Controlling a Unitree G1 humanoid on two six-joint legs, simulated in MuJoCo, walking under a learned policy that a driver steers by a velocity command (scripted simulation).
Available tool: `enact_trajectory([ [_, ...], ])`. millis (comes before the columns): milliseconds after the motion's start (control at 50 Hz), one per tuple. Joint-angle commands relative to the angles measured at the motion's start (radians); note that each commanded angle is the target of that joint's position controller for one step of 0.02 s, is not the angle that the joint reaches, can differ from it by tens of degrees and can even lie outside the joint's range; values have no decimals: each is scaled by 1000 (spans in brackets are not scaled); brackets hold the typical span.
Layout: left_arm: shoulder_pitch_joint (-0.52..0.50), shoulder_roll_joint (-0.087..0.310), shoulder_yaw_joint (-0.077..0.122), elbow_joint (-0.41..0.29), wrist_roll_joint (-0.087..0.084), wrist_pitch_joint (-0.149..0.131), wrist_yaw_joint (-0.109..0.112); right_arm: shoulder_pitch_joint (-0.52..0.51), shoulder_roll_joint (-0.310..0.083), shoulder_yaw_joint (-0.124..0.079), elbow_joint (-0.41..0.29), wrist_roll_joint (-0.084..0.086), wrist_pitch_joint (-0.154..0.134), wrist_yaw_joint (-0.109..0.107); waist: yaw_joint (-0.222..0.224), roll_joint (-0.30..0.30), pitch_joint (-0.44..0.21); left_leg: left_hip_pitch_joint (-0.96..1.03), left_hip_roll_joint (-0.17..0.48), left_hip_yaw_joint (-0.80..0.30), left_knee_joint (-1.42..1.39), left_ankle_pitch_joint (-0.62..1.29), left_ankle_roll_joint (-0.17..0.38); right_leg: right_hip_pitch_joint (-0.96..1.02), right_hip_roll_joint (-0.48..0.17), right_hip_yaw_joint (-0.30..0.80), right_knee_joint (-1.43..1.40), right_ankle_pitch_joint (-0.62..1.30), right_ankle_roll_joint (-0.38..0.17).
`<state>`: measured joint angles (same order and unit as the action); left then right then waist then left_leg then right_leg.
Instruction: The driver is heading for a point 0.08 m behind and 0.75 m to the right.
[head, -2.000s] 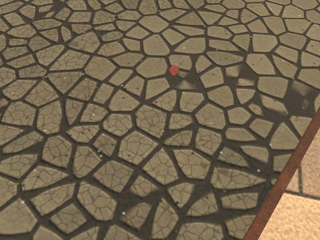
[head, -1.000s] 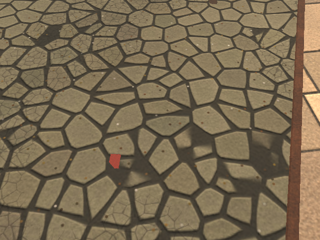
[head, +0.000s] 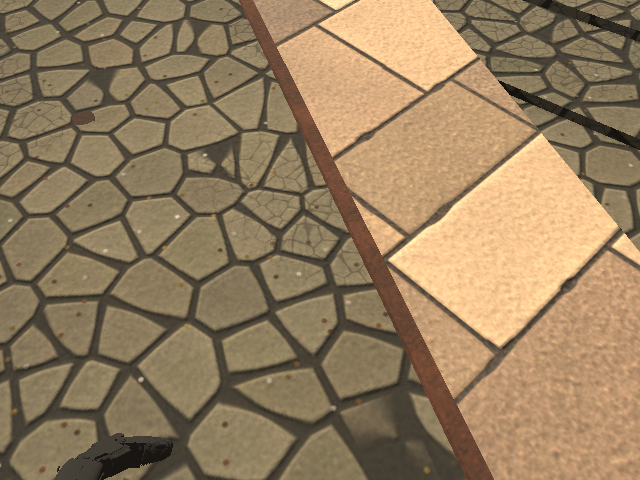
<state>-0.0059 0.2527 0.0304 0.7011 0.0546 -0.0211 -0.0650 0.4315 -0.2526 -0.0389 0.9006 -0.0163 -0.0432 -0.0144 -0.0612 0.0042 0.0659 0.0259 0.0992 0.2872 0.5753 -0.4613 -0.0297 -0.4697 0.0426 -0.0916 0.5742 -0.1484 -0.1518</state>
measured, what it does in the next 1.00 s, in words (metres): walks ahead, turning right: left foot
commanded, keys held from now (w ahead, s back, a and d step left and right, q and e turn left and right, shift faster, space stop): w+e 1.00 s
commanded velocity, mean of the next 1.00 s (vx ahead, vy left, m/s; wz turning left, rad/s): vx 0.50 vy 0.00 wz -0.60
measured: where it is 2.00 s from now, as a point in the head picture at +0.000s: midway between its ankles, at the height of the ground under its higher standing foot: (534, 270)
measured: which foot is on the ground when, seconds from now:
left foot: down 0.00-0.00, up 0.02-0.52, down 0.54-1.00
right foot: down 0.00-0.54, up 0.56-1.00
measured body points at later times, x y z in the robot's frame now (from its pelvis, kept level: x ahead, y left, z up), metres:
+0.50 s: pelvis +0.28 -0.01 +0.01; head +0.31 -0.03 +0.46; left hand +0.31 +0.28 -0.11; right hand +0.45 -0.29 -0.07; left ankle +0.46 +0.06 -0.70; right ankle +0.11 -0.06 -0.72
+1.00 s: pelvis +0.53 -0.10 +0.01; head +0.56 -0.13 +0.46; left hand +0.84 -0.06 -0.07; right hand +0.35 -0.31 -0.12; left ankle +0.46 +0.06 -0.72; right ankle +0.59 -0.26 -0.69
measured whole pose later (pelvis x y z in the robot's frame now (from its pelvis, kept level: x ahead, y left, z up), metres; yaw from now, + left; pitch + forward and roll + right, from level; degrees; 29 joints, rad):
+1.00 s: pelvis +0.53 -0.10 +0.01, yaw -35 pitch +1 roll +1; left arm 0.01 0.25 0.02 0.69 0.04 0.00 -0.08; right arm 0.42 -0.25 -0.04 0.88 -0.02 -0.06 -0.01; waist -0.07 -0.02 0.06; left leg 0.09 0.02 0.27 0.28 -0.38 -0.02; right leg -0.57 -0.02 -0.08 0.65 -0.13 -0.10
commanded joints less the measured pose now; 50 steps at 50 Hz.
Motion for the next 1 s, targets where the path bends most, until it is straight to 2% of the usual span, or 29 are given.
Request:
enact_trajectory([
  [20, 364, 302, 100, 23, -27, 10, 42, -16, -113, -26, -173, 2, -12, 16, 146, -246, -384, -693, -94, -133, 840, -98, 4, 821, -399, 833, -255, -234, -252],
  [40, 395, 277, 97, 30, -38, 19, 54, -140, -177, -38, -195, -8, -16, 17, 195, -87, -304, -800, -55, -279, 853, -21, 12, 783, -371, 739, -279, -62, -239],
  [60, 356, 235, 87, 52, -45, 15, 64, -163, -143, -26, -202, 6, -28, 20, 154, -55, -184, -799, -8, -292, 783, 69, 21, 664, -342, 589, -277, 69, -217],
  [80, 313, 189, 75, 57, -48, 7, 66, -139, -134, -22, -184, 5, -32, 18, 100, -9, -106, -727, 25, -295, 670, 103, 23, 522, -285, 495, -293, 195, -172],
  [100, 276, 167, 67, 57, -51, -2, 69, -129, -131, -24, -181, -13, -19, 18, 59, -5, -75, -662, 40, -305, 610, 103, 15, 429, -233, 437, -305, 254, -146],
  [120, 244, 149, 60, 49, -52, -11, 69, -93, -125, -22, -166, -28, 0, 21, 30, -12, -81, -604, 43, -305, 579, 109, 5, 374, -199, 396, -321, 276, -136],
  [140, 246, 145, 57, 48, -54, -21, 65, -84, -121, -23, -164, -35, 16, 25, 22, -21, -89, -580, 38, -298, 557, 114, -3, 346, -183, 385, -331, 297, -140],
  [200, 297, 171, 66, 67, -52, -34, 57, -154, -103, -22, -188, -31, 34, 32, 34, -23, -61, -617, 28, -283, 460, 209, -25, 295, -151, 378, -379, 220, -138],
  [240, 347, 173, 67, 83, -51, -35, 56, -252, -104, -22, -219, -29, 35, 31, 66, -31, -23, -685, 26, -287, 371, 287, -34, 310, -146, 400, -400, 177, -128],
  [280, 394, 172, 68, 97, -52, -36, 56, -325, -105, -21, -241, -27, 33, 31, 94, -41, -13, -726, 15, -295, 293, 358, -35, 356, -145, 417, -397, 180, -114],
  [380, 490, 177, 68, 125, -46, -39, 68, -474, -101, -12, -293, -20, 20, 39, 149, -52, -9, -749, -36, -299, 139, 425, -17, 473, -149, 448, -328, 317, -96],
  [420, 508, 186, 70, 130, -41, -37, 76, -515, -105, -7, -316, -14, 12, 41, 156, -63, -4, -717, -59, -301, 77, 413, -2, 502, -160, 471, -292, 382, -86],
  [460, 483, 202, 73, 125, -39, -36, 85, -479, -121, -9, -315, -11, 4, 38, 127, -78, -8, -603, -80, -310, 4, 381, 20, 491, -167, 492, -255, 430, -55],
  [480, 446, 212, 75, 117, -38, -37, 86, -413, -132, -14, -297, -9, 0, 32, 90, -86, -23, -481, -101, -305, -31, 342, 36, 450, -158, 485, -213, 502, -30],
  [500, 421, 223, 77, 112, -38, -40, 81, -309, -158, -26, -264, -8, -6, 21, 45, -78, -72, -323, -133, -289, -49, 301, 54, 415, -132, 475, -114, 612, -7],
  [520, 400, 221, 75, 111, -47, -47, 71, -165, -187, -38, -227, -12, -18, 7, -32, -28, -150, -112, -104, -304, -108, 330, 81, 348, -71, 426, 79, 600, 19],
  [540, 411, 146, 54, 83, -56, -56, 61, -5, -256, -54, -220, -34, -26, -12, -83, 67, -301, 129, 116, -523, -137, 109, 125, 217, -7, 360, 358, 317, 39],
  [560, 538, 66, 40, 62, -78, -51, 64, -26, -334, -69, -228, -46, -16, -14, 2, 309, -397, 315, 374, -993, -254, 74, 241, -74, 152, 250, 616, -420, 74],
  [580, 509, 156, 48, 90, -35, -37, 74, -94, -252, -63, -234, -26, -5, -8, 28, 172, -293, 185, 344, -1050, -289, -59, 246, -162, 47, 243, 702, -352, 63],
  [600, 433, 167, 54, 92, -28, -30, 65, -161, -165, -41, -242, -18, -5, -5, 36, 68, -153, 34, 297, -876, -311, -40, 225, -150, 5, 226, 688, -253, 66],
  [620, 387, 152, 52, 88, -28, -25, 56, -194, -121, -29, -234, -18, -7, 1, 45, 23, -85, -60, 242, -725, -331, 85, 204, -128, -28, 209, 647, -198, 72],
  [660, 372, 127, 49, 87, -19, -4, 37, -178, -107, -22, -204, -13, -18, 1, 63, 91, -46, -149, 174, -535, -363, 275, 172, -85, -60, 187, 603, -174, 84],
  [700, 350, 106, 43, 75, -19, 11, 23, -142, -109, -25, -178, -3, -40, 11, 68, 104, -49, -152, 171, -452, -374, 436, 177, -95, -65, 174, 592, -154, 87],
  [740, 284, 90, 37, 47, -18, 17, 11, -123, -115, -29, -159, 3, -51, 16, 67, 99, -38, -131, 176, -379, -394, 521, 186, -162, -80, 165, 569, -101, 92],
  [800, 172, 75, 26, 4, -18, 15, -2, -94, -110, -29, -133, 0, -51, 17, 53, 93, -17, -112, 158, -269, -409, 598, 182, -223, -93, 135, 460, 0, 107],
  [860, 62, 48, 9, -34, -23, 6, -17, -80, -119, -31, -114, 0, -50, 16, 34, 90, 1, -122, 129, -170, -411, 614, 160, -166, -93, 78, 258, 124, 103],
  [940, -36, 54, 4, -72, -15, 9, -24, -19, -154, -39, -78, 2, -40, 6, 15, 84, 27, -38, 166, -117, -391, 684, 141, -116, -81, 9, 98, 77, 65],
  [960, -40, 60, 6, -76, -11, 10, -22, -7, -163, -40, -69, 1, -33, 3, 17, 83, 24, -2, 174, -100, -358, 764, 136, -100, -67, -6, 73, 35, 50],
  [1000, 8, 78, 16, -66, -4, 10, -11, 4, -193, -45, -55, -1, -17, -4, 47, 100, -23, 49, 180, -61, -206, 1071, 124, 1, -2, -42, 41, -77, 11],
])
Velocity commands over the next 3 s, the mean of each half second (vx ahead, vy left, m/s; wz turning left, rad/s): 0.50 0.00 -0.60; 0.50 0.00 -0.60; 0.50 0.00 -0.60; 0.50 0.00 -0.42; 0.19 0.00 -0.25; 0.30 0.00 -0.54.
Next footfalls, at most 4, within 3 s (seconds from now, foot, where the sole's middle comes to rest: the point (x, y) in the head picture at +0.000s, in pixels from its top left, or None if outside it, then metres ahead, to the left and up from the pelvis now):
0.54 left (306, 451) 0.50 0.04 -0.75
1.04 right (452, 377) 0.63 -0.28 -0.75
1.60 left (482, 250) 0.96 -0.42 -0.75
2.08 right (609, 270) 0.88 -0.71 -0.75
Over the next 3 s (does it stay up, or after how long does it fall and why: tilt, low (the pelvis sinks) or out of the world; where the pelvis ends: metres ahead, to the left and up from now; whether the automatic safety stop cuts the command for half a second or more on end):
stays up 0.96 -0.70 0.02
